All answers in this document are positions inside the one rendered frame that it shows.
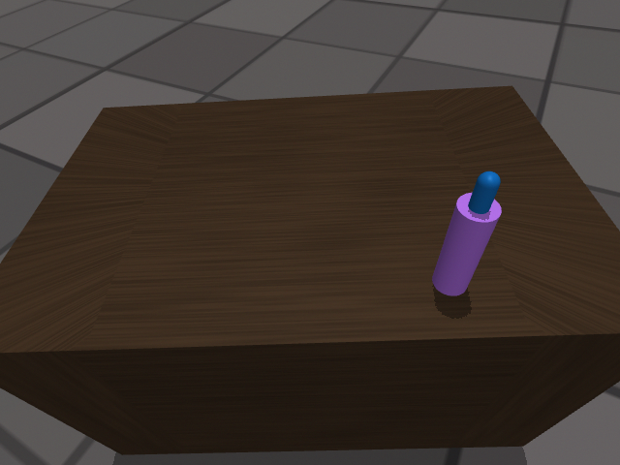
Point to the bottle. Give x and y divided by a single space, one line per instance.
472 223

